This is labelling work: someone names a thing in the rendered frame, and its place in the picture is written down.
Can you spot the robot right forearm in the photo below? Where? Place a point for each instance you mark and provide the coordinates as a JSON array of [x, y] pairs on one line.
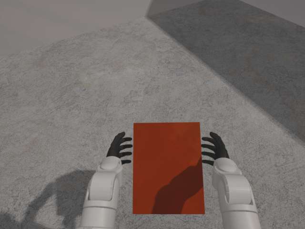
[[236, 200]]

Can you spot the robot left hand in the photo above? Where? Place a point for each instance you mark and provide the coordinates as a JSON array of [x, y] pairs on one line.
[[116, 147]]

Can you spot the carton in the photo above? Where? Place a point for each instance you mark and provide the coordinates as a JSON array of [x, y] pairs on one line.
[[167, 168]]

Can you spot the robot left forearm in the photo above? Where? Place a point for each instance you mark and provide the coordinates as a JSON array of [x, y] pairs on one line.
[[101, 200]]

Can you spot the robot right hand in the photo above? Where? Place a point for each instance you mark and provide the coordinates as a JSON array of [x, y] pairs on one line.
[[218, 148]]

